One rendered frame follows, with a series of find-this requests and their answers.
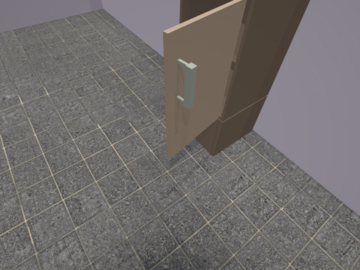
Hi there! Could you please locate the handle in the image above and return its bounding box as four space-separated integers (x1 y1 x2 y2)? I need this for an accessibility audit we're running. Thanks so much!
177 59 197 109

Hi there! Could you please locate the cupboard door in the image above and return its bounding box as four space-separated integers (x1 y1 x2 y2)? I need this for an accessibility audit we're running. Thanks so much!
163 0 247 159

